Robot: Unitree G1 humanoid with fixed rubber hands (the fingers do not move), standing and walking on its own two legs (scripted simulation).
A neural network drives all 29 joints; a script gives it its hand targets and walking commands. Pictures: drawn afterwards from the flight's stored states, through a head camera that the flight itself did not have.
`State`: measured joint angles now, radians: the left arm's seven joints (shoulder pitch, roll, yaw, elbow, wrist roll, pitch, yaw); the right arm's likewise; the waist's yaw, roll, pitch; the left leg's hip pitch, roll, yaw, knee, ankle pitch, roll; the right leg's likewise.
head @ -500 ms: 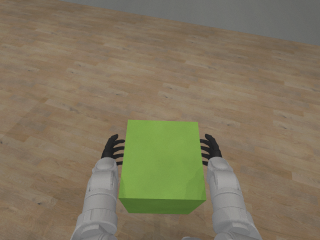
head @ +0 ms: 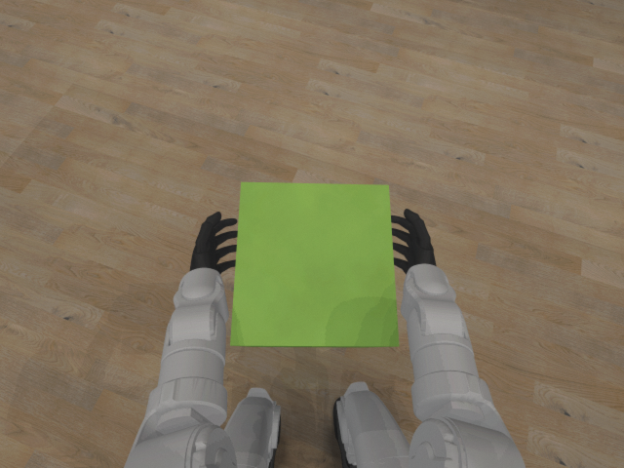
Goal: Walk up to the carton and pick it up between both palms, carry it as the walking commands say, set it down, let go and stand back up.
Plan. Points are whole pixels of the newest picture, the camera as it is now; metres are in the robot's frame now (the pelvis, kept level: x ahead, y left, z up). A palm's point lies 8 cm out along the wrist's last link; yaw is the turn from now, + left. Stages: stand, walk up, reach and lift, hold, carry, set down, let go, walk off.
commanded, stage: set down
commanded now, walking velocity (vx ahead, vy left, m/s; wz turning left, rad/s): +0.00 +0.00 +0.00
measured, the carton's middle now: (311, 277) +0.37 -0.01 -0.13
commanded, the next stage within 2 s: none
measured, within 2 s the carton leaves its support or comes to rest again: neither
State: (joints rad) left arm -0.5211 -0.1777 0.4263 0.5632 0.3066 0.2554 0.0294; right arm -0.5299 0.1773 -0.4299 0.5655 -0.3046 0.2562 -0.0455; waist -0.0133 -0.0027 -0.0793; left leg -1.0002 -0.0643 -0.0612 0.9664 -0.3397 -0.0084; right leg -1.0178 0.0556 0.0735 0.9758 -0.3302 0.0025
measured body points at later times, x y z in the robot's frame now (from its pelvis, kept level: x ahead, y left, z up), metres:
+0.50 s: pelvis +0.00 +0.00 -0.07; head +0.18 -0.01 +0.34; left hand +0.40 +0.13 -0.15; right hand +0.39 -0.16 -0.15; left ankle +0.06 +0.12 -0.67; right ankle +0.07 -0.11 -0.67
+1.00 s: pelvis -0.02 +0.00 -0.15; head +0.21 +0.00 +0.24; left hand +0.42 +0.13 -0.24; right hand +0.41 -0.16 -0.24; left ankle +0.06 +0.12 -0.67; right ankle +0.07 -0.12 -0.67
